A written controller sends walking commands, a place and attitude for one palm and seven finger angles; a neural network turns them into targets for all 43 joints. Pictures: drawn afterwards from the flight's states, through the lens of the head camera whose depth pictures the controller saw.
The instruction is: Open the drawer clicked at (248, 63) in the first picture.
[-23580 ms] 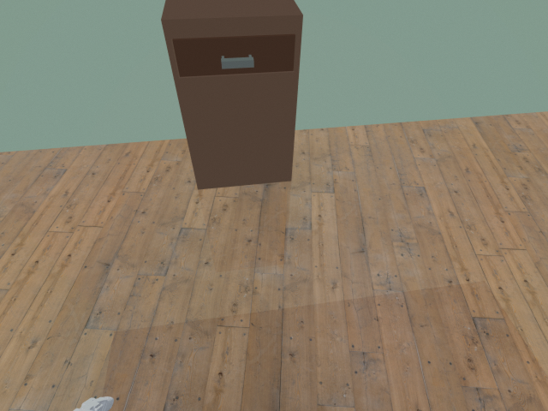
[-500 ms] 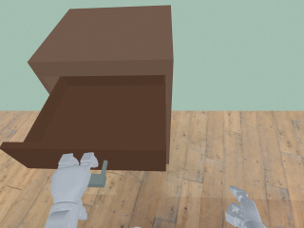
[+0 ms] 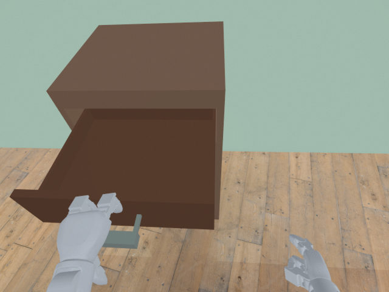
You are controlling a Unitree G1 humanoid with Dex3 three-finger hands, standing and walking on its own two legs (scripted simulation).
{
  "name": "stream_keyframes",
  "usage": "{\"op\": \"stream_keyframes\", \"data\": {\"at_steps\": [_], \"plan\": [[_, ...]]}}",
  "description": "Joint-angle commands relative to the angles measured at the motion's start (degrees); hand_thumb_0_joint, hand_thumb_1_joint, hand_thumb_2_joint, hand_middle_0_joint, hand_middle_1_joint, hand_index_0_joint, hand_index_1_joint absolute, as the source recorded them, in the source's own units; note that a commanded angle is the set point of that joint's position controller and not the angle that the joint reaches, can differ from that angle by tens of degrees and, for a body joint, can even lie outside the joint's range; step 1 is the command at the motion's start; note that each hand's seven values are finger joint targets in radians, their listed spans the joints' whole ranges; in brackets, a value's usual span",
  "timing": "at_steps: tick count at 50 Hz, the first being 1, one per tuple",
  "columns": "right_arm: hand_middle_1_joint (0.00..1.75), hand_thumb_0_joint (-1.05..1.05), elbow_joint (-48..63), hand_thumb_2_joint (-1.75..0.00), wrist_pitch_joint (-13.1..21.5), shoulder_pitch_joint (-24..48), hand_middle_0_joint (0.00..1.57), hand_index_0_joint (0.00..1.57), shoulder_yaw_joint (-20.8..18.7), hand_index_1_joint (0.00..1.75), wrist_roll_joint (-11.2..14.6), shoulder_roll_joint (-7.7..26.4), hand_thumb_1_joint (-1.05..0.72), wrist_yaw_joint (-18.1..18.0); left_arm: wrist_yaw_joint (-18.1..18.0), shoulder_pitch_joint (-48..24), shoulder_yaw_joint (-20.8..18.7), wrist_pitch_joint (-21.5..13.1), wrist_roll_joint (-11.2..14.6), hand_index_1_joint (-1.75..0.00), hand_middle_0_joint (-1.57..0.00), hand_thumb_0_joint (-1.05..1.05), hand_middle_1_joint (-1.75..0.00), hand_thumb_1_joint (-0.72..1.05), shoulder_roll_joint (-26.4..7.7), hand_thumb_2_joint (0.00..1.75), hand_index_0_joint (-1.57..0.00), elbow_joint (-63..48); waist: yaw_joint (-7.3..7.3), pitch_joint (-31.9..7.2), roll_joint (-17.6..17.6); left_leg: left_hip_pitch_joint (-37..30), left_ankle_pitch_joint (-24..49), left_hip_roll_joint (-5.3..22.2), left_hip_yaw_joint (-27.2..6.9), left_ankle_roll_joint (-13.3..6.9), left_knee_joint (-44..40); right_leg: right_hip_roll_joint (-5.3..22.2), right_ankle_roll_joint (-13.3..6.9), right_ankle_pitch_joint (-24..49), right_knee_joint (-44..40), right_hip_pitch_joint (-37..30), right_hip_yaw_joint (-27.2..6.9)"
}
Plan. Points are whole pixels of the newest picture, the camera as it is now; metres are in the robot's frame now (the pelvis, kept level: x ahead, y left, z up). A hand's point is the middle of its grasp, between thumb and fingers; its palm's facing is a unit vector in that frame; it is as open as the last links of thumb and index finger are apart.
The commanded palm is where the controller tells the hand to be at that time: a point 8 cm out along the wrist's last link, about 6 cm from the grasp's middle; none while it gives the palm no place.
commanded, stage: lift the hand off the handle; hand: left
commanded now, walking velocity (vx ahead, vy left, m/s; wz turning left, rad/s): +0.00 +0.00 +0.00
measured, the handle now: (113, 228) +0.25 +0.23 -0.05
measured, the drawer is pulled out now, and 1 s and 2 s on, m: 0.30 0.30 0.30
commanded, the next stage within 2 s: draw the hand back to the body in 1.28 s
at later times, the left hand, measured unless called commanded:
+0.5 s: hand (100, 222) +0.23 +0.22 +0.05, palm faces +0.07 -0.11 -0.99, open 13.7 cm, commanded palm +0.19 +0.22 +0.11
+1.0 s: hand (88, 213) +0.23 +0.22 +0.09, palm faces +0.06 -0.12 -0.99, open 13.8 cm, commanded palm +0.20 +0.22 +0.15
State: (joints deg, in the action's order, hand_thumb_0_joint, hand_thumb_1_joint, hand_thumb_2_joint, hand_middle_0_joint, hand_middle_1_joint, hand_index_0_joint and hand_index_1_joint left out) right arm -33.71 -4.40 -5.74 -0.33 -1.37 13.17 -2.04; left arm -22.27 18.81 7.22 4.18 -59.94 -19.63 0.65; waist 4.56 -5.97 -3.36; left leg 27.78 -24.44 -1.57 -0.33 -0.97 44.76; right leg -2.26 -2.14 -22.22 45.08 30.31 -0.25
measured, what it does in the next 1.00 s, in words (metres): stands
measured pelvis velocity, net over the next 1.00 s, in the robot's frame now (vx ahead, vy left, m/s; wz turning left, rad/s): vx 0.01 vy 0.00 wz -0.01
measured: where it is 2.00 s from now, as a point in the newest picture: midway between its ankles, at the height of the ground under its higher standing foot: outside the picture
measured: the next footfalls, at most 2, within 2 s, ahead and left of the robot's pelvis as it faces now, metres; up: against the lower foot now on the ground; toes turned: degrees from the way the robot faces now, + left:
none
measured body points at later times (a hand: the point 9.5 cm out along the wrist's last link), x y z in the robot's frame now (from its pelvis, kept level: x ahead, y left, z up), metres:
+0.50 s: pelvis +0.01 +0.00 +0.01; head +0.01 -0.04 +0.46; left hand +0.22 +0.22 +0.11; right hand +0.22 -0.21 -0.08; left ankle -0.02 +0.11 -0.71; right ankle +0.00 -0.10 -0.71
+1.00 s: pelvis +0.01 +0.00 +0.02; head +0.02 -0.04 +0.47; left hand +0.22 +0.23 +0.14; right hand +0.24 -0.21 -0.07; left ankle -0.02 +0.11 -0.71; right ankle +0.00 -0.10 -0.71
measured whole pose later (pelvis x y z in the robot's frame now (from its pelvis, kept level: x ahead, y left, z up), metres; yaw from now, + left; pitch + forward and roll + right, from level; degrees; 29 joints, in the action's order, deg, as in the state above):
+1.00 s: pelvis +0.01 +0.00 +0.02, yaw +0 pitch +3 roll +0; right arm -32.9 -5.5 -5.9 0.8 0.0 13.6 -0.6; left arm -11.2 20.5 4.5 4.8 -54.9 -23.6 -13.9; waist 5.9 -4.0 -4.9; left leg 16.0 -20.2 -1.2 -0.2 -0.9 33.1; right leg -2.5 -2.2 -18.2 34.0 18.9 -0.8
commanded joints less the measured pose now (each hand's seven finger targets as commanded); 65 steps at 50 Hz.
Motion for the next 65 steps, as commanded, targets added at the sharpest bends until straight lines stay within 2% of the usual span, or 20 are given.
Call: {"op": "stream_keyframes", "data": {"at_steps": [1,5,6,11,13,14,22,26,29,31,38,40,46,49,52,56,57,58,61,65], "plan": [[0.3,0.0,9.0,-0.9,2.93,7.85,0.2,0.2,-1.96,0.3,-0.43,5.25,-0.9,-0.13,-2.83,-9.51,-7.29,-1.6,-0.17,-1.2,-0.3,0.0,-1.2,-0.5,-9.13,0.3,-0.3,-15.45,-0.93,-10.79,2.3,-5.91,16.05,-0.44,-0.43,-0.45,-6.03,0.39,-0.78,15.36,-7.49,-6.4,-2.14],[0.3,0.0,9.07,-0.9,3.06,7.86,0.2,0.2,-2.1,0.3,-0.45,5.11,-0.9,0.09,-2.42,-9.52,-6.1,-1.63,-0.09,-1.2,-0.3,0.0,-1.2,-0.5,-7.91,0.3,-0.3,-16.74,-0.82,-10.63,2.83,-6.5,16.27,-0.44,-0.21,-0.59,-6.45,0.66,-0.53,16.2,-7.81,-6.81,-1.87],[0.3,0.0,9.2,-0.9,3.03,7.92,0.2,0.2,-1.98,0.3,-0.28,5.19,-0.9,0.06,-2.25,-8.65,-7.53,-1.36,0.26,-1.2,-0.3,0.0,-1.2,-0.5,-9.17,0.3,-0.3,-16.28,-0.57,-10.58,3.05,-6.5,16.77,-0.35,-0.36,-0.46,-6.86,0.57,-0.74,16.64,-8.02,-7.56,-1.94],[0.3,0.0,9.52,-0.9,2.99,8.33,0.2,0.2,-1.97,0.3,-0.16,5.09,-0.9,0.49,-1.51,-8.46,-6.17,-1.29,0.73,-1.2,-0.3,0.0,-1.2,-0.5,-8.26,0.3,-0.3,-19.67,-0.59,-10.71,0.36,-8.17,18.45,-0.06,-0.48,-0.2,-7.71,0.65,-0.93,16.81,-8.36,-7.66,-1.81],[0.3,0.0,9.43,-0.9,3.11,8.0,0.2,0.2,-2.11,0.3,-0.05,4.84,-0.9,0.61,-1.26,-6.76,-6.6,-1.21,0.96,-1.2,-0.3,0.0,-1.2,-0.5,-8.64,0.3,-0.3,-19.96,-0.17,-9.75,1.09,-8.29,18.11,0.04,-0.28,-0.38,-8.03,0.68,-0.84,16.53,-8.79,-8.16,-1.66],[0.3,0.0,9.43,-0.9,2.99,7.71,0.2,0.2,-1.76,0.3,-0.23,5.01,-0.9,0.67,-1.1,-7.34,-6.49,-0.96,0.57,-1.2,-0.3,0.0,-1.2,-0.5,-8.76,0.3,-0.3,-19.19,-0.51,-9.26,3.25,-7.63,17.69,-0.02,-0.38,-0.48,-8.01,0.67,-0.59,16.08,-8.79,-7.7,-1.4],[0.3,0.0,10.51,-0.9,2.74,8.9,0.2,0.2,-1.05,0.3,1.26,4.72,-0.9,1.57,2.32,-1.27,-5.38,2.47,1.83,-1.2,-0.3,0.0,-1.2,-0.5,-7.68,0.3,-0.3,-19.02,1.28,-8.72,4.68,-7.9,18.87,0.04,0.44,-0.23,-10.87,0.94,-0.35,19.32,-10.42,-13.22,-2.18],[0.3,0.0,10.96,-0.9,2.33,9.94,0.2,0.2,-0.75,0.3,1.26,4.81,-0.9,1.49,3.6,-2.74,-7.45,2.75,1.96,-1.2,-0.3,0.0,-1.2,-0.5,-10.38,0.3,-0.3,-22.08,1.37,-6.78,3.77,-8.78,18.75,0.02,0.41,-0.42,-12.05,0.9,-0.56,19.2,-11.94,-14.11,-3.02],[0.3,0.0,10.59,-0.9,2.26,9.25,0.2,0.2,-0.57,0.3,0.96,4.73,-0.9,1.26,4.19,-4.14,-8.09,2.09,1.75,-1.2,-0.3,0.0,-1.2,-0.5,-11.21,0.3,-0.3,-22.34,1.09,-5.51,3.7,-9.16,17.32,-0.18,0.74,-0.75,-12.28,1.07,-0.25,17.68,-13.02,-13.49,-2.94],[0.3,0.0,10.6,-0.9,2.23,9.56,0.2,0.2,-0.71,0.3,0.82,4.71,-0.9,1.25,4.55,-6.6,-7.17,1.55,1.86,-1.2,-0.3,0.0,-1.2,-0.5,-10.36,0.3,-0.3,-23.93,0.63,-5.86,1.43,-10.77,17.54,-0.03,0.36,-0.69,-12.63,1.07,-0.58,16.74,-13.57,-13.14,-3.06],[0.3,0.0,9.87,-0.9,2.17,9.38,0.2,0.2,-0.79,0.3,1.01,4.85,-0.9,0.88,6.47,-6.26,-8.5,0.51,3.5,-1.2,-0.3,0.0,-1.2,-0.5,-11.81,0.3,-0.3,-22.87,0.74,-4.71,2.91,-11.47,17.48,-0.19,0.51,-0.91,-13.47,1.4,-0.17,17.29,-15.36,-14.31,-2.99],[0.3,0.0,9.82,-0.9,2.12,9.38,0.2,0.2,-0.7,0.3,0.9,4.95,-0.9,0.82,7.06,-8.22,-8.55,0.48,3.4,-1.2,-0.3,0.0,-1.2,-0.5,-12.48,0.3,-0.3,-23.57,0.83,-5.53,2.57,-12.1,18.22,-0.23,0.6,-0.99,-13.78,1.56,-0.07,17.91,-15.65,-15.05,-2.8],[0.3,0.0,10.65,-0.9,2.04,10.18,0.2,0.2,-0.53,0.3,1.23,4.98,-0.9,1.14,8.64,-4.36,-10.62,0.31,4.73,-1.2,-0.3,0.0,-1.2,-0.5,-13.54,0.3,-0.3,-25.78,1.62,-7.52,2.79,-13.27,21.84,-0.18,0.35,-0.73,-14.4,1.58,-0.26,23.02,-15.76,-18.46,-3.34],[0.3,0.0,10.69,-0.9,1.79,9.12,0.2,0.2,-0.59,0.3,1.14,4.97,-0.9,1.71,9.15,-3.05,-8.58,0.23,4.96,-1.2,-0.3,0.0,-1.2,-0.5,-11.4,0.3,-0.3,-27.74,1.39,-6.48,2.62,-13.45,23.02,0.02,0.73,-0.79,-14.61,1.61,-0.07,23.41,-15.79,-17.62,-2.05],[0.3,0.0,11.06,-0.9,1.65,9.1,0.2,0.2,-0.39,0.3,1.2,4.89,-0.9,2.17,9.42,-4.33,-8.16,0.88,4.71,-1.2,-0.3,0.0,-1.2,-0.5,-11.28,0.3,-0.3,-28.94,1.23,-5.42,2.13,-13.64,22.46,0.52,0.43,-0.71,-15.22,1.56,-0.24,20.72,-16.25,-16.64,-1.38],[0.3,0.0,11.64,-0.9,1.53,10.18,0.2,0.2,-0.25,0.3,1.53,5.04,-0.9,2.32,9.47,-3.25,-10.66,1.37,4.62,-1.2,-0.3,0.0,-1.2,-0.5,-13.6,0.3,-0.3,-30.44,1.76,-6.1,2.44,-14.54,23.28,0.62,0.05,-0.49,-15.68,1.35,-0.54,21.6,-16.62,-18.22,-2.35],[0.3,0.0,11.57,-0.9,1.47,8.97,0.2,0.2,-0.23,0.3,1.25,4.87,-0.9,2.43,9.76,-4.24,-8.75,1.39,4.47,-1.2,-0.3,0.0,-1.2,-0.5,-12.1,0.3,-0.3,-31.29,1.67,-7.25,2.67,-14.69,23.42,0.57,0.33,-0.77,-15.66,1.72,-0.27,21.62,-16.38,-18.53,-1.16],[0.3,0.0,11.38,-0.9,1.48,9.23,0.2,0.2,-0.49,0.3,1.55,4.89,-0.9,2.35,9.72,-3.24,-10.95,1.26,4.78,-1.2,-0.3,0.0,-1.2,-0.5,-14.0,0.3,-0.3,-31.35,1.81,-6.44,2.81,-15.13,24.37,0.81,0.21,-0.6,-15.86,1.48,-0.45,22.58,-16.53,-18.81,-1.66],[0.3,0.0,12.1,-0.9,1.47,10.53,0.2,0.2,-0.12,0.3,1.95,4.82,-0.9,2.68,10.42,-2.17,-9.24,2.11,5.41,-1.2,-0.3,0.0,-1.2,-0.5,-11.73,0.3,-0.3,-31.1,1.6,-5.51,1.97,-15.4,24.58,0.96,-0.14,-0.45,-16.12,1.38,-0.52,22.31,-16.91,-18.31,-1.58],[0.3,0.0,11.85,-0.9,1.2,9.17,0.2,0.2,-0.07,0.3,1.77,5.12,-0.9,2.86,11.37,-1.32,-8.96,1.93,5.48,-1.2,-0.3,0.0,-1.2,-0.5,-12.06,0.3,-0.3,-30.86,1.53,-4.48,3.69,-14.77,23.96,0.96,0.28,-0.49,-16.53,1.45,-0.13,21.91,-17.2,-18.11,-1.0]]}}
